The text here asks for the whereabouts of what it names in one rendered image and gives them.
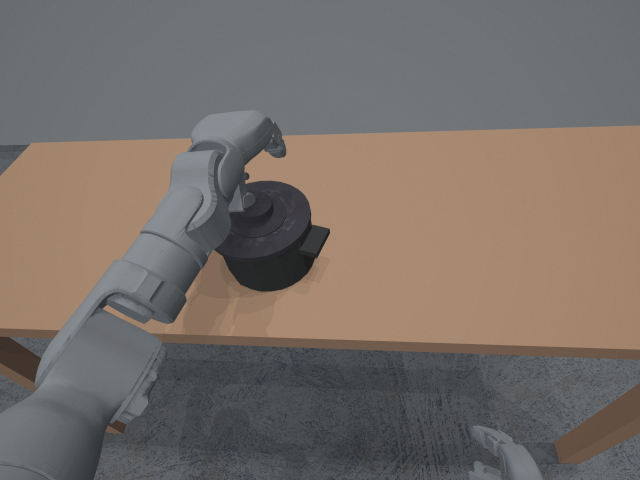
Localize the lid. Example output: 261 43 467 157
214 181 311 262

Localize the left robot hand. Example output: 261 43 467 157
191 110 286 213

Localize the pot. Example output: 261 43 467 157
223 222 330 292

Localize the robot left forearm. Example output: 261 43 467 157
34 136 245 389

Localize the table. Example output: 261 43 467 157
0 125 640 464

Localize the right robot hand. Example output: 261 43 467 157
469 425 544 480

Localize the knob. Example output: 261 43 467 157
237 192 274 224

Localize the left robot upper arm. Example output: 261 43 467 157
0 308 167 480

